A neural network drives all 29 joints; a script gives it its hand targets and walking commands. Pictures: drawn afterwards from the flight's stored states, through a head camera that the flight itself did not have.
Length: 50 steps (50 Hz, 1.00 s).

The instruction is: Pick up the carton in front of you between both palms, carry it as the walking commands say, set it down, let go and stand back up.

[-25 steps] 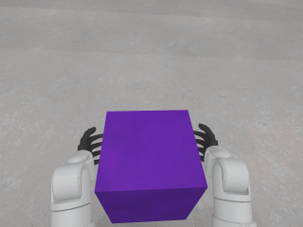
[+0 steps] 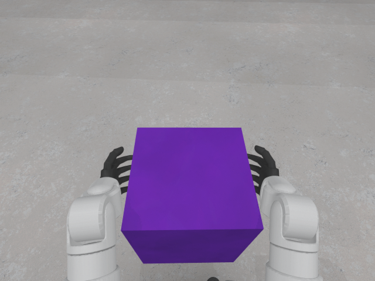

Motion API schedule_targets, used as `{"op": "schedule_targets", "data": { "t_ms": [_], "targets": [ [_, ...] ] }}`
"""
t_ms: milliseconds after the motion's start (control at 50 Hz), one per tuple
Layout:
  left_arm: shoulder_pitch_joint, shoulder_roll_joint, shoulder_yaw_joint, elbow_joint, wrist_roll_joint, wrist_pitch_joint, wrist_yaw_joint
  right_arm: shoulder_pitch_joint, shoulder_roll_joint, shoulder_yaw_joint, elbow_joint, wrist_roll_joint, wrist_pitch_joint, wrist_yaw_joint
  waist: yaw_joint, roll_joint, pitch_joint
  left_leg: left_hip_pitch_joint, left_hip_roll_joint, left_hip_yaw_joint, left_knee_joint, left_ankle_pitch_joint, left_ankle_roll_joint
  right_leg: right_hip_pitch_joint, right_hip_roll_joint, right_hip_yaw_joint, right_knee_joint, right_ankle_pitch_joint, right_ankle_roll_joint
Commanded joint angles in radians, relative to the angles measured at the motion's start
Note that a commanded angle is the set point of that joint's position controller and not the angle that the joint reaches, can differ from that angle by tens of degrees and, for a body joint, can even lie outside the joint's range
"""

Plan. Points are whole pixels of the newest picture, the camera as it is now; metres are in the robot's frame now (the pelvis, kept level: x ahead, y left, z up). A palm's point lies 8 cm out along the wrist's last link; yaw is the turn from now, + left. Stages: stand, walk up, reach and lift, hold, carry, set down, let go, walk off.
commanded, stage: carry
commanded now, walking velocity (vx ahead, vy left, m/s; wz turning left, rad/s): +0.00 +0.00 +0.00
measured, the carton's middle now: (189, 200) +0.27 +0.00 +0.00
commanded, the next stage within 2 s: none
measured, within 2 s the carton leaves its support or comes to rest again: neither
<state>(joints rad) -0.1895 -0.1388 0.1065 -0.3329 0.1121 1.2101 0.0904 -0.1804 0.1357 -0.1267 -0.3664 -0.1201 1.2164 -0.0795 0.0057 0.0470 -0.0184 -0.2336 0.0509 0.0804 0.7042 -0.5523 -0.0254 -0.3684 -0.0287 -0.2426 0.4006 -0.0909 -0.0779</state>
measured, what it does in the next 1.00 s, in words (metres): steps on the spot: left foot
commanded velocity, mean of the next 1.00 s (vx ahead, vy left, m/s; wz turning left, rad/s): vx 0.00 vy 0.00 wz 0.00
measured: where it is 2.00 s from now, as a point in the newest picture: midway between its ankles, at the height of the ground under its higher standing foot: outside the picture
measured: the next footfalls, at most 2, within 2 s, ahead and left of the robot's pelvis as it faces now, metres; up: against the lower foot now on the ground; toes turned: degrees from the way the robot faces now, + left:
left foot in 0.06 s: +0.05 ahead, +0.13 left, +0.00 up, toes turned +3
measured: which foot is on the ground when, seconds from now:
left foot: up 0.00-0.04, down 0.06-1.00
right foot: down 0.00-1.00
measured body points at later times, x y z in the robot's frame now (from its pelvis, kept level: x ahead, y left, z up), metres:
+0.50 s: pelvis +0.10 +0.02 +0.00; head +0.09 +0.02 +0.45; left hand +0.38 +0.17 +0.08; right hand +0.38 -0.13 +0.08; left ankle +0.01 +0.12 -0.73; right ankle +0.08 -0.08 -0.73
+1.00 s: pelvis +0.07 +0.02 +0.00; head +0.04 +0.02 +0.45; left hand +0.34 +0.17 +0.06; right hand +0.34 -0.13 +0.06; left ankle +0.01 +0.12 -0.74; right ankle +0.08 -0.09 -0.74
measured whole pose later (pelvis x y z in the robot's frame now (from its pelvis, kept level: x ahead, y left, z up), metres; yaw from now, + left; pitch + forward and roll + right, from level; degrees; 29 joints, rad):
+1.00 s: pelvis +0.07 +0.02 +0.00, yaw +0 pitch +2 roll +0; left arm -0.12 -0.13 0.09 -0.21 0.15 1.14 0.07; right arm -0.13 0.13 -0.10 -0.22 -0.15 1.13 -0.06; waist 0.00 0.01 -0.12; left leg -0.17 0.06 0.16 0.51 -0.37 0.00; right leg -0.29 -0.07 -0.18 0.53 -0.27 -0.01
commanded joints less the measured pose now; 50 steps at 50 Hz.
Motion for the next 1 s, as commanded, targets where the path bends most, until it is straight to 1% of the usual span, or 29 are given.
{"op": "schedule_targets", "data": {
  "t_ms": [0, 20, 40, 60, 80, 100, 120, 180, 200, 240, 320, 380, 500, 640, 700, 760, 820, 980],
  "targets": [
    [-0.406, -0.939, -0.692, -0.087, -0.414, -0.009, -0.269, -0.445, 0.939, 0.763, -0.072, 0.420, -0.007, 0.246, 0.004, -0.198, -0.432, -0.003, 0.005, 0.000, -0.187, 0.092, 0.008, 0.414, -0.264, 0.236, -0.101, 0.368, -0.040],
    [-0.404, -0.941, -0.696, -0.095, -0.416, -0.013, -0.270, -0.433, 0.945, 0.764, -0.076, 0.417, -0.013, 0.244, 0.000, -0.175, -0.451, 0.035, 0.011, 0.015, -0.251, 0.192, 0.006, 0.401, -0.252, 0.206, -0.087, 0.316, -0.031],
    [-0.406, -0.937, -0.700, -0.104, -0.416, -0.017, -0.270, -0.427, 0.947, 0.765, -0.081, 0.414, -0.017, 0.243, -0.004, -0.154, -0.453, 0.081, 0.026, 0.027, -0.319, 0.324, 0.000, 0.374, -0.233, 0.171, -0.068, 0.287, -0.015],
    [-0.407, -0.930, -0.704, -0.113, -0.413, -0.019, -0.270, -0.426, 0.942, 0.764, -0.089, 0.414, -0.017, 0.242, -0.004, -0.143, -0.450, 0.123, 0.049, 0.025, -0.338, 0.411, -0.007, 0.337, -0.211, 0.150, -0.051, 0.235, 0.002],
    [-0.428, -0.919, -0.709, -0.129, -0.413, -0.015, -0.271, -0.426, 0.941, 0.762, -0.084, 0.408, -0.016, 0.241, -0.008, -0.106, -0.430, 0.091, 0.097, -0.013, -0.350, 0.445, -0.009, 0.347, -0.188, 0.116, -0.031, 0.195, 0.025],
    [-0.422, -0.915, -0.707, -0.108, -0.412, -0.010, -0.271, -0.436, 0.922, 0.755, -0.083, 0.407, -0.008, 0.241, -0.002, -0.072, -0.405, 0.106, 0.127, -0.024, -0.302, 0.545, -0.003, 0.307, -0.168, 0.124, 0.002, 0.217, 0.038],
    [-0.415, -0.900, -0.704, -0.096, -0.411, -0.003, -0.271, -0.421, 0.913, 0.749, -0.056, 0.402, -0.002, 0.243, -0.003, -0.044, -0.380, 0.089, 0.138, -0.024, -0.267, 0.602, 0.003, 0.302, -0.162, 0.127, 0.023, 0.285, 0.046],
    [-0.373, -0.872, -0.695, -0.030, -0.388, 0.013, -0.268, -0.360, 0.889, 0.725, 0.023, 0.387, 0.011, 0.251, -0.003, -0.032, -0.360, 0.076, 0.130, -0.017, -0.232, 0.769, 0.006, 0.297, -0.162, 0.135, 0.110, 0.460, 0.054],
    [-0.372, -0.870, -0.694, -0.016, -0.385, 0.015, -0.268, -0.355, 0.887, 0.719, 0.042, 0.384, 0.011, 0.254, -0.002, -0.027, -0.358, 0.079, 0.125, -0.015, -0.219, 0.827, 0.005, 0.286, -0.156, 0.132, 0.129, 0.497, 0.055],
    [-0.392, -0.879, -0.696, -0.004, -0.386, 0.014, -0.269, -0.370, 0.894, 0.715, 0.059, 0.386, 0.009, 0.258, -0.001, -0.018, -0.355, 0.092, 0.123, -0.011, -0.206, 0.899, 0.004, 0.259, -0.146, 0.127, 0.151, 0.499, 0.060],
    [-0.455, -0.906, -0.709, -0.029, -0.408, 0.006, -0.269, -0.423, 0.918, 0.717, 0.041, 0.400, -0.001, 0.259, -0.003, -0.005, -0.350, 0.123, 0.125, -0.007, -0.196, 0.981, 0.007, 0.221, -0.131, 0.125, 0.164, 0.425, 0.073],
    [-0.462, -0.908, -0.713, -0.046, -0.417, 0.003, -0.267, -0.428, 0.922, 0.719, 0.022, 0.404, -0.005, 0.255, -0.004, -0.012, -0.365, 0.140, 0.122, -0.002, -0.186, 0.991, 0.008, 0.227, -0.128, 0.127, 0.169, 0.425, 0.074],
    [-0.435, -0.901, -0.713, -0.056, -0.414, 0.002, -0.265, -0.409, 0.915, 0.724, 0.003, 0.402, -0.006, 0.249, -0.006, -0.032, -0.383, 0.146, 0.114, 0.007, -0.180, 0.942, 0.007, 0.244, -0.132, 0.135, 0.172, 0.453, 0.069],
    [-0.420, -0.894, -0.709, -0.045, -0.405, 0.004, -0.266, -0.400, 0.906, 0.726, 0.006, 0.401, -0.003, 0.251, -0.006, -0.031, -0.365, 0.141, 0.122, 0.009, -0.190, 0.885, 0.014, 0.231, -0.138, 0.143, 0.169, 0.382, 0.067],
    [-0.422, -0.897, -0.709, -0.042, -0.403, 0.003, -0.267, -0.404, 0.908, 0.727, 0.009, 0.401, -0.003, 0.254, -0.006, -0.028, -0.350, 0.125, 0.127, 0.009, -0.198, 0.821, 0.021, 0.218, -0.140, 0.147, 0.161, 0.310, 0.064],
    [-0.419, -0.907, -0.714, -0.028, -0.398, -0.003, -0.271, -0.399, 0.918, 0.732, 0.024, 0.395, -0.010, 0.258, -0.007, -0.034, -0.322, 0.098, 0.121, 0.009, -0.216, 0.724, 0.022, 0.216, -0.144, 0.153, 0.141, 0.290, 0.062],
    [-0.408, -0.912, -0.721, -0.001, -0.386, -0.020, -0.275, -0.390, 0.923, 0.739, 0.049, 0.386, -0.027, 0.262, -0.007, -0.041, -0.302, 0.084, 0.118, 0.007, -0.232, 0.659, 0.024, 0.212, -0.146, 0.157, 0.123, 0.271, 0.061],
    [-0.414, -0.889, -0.706, 0.064, -0.336, -0.115, -0.278, -0.399, 0.903, 0.725, 0.118, 0.338, -0.119, 0.268, -0.008, -0.044, -0.262, 0.048, 0.117, -0.005, -0.279, 0.497, 0.035, 0.195, -0.146, 0.168, 0.070, 0.136, 0.061]
  ]
}}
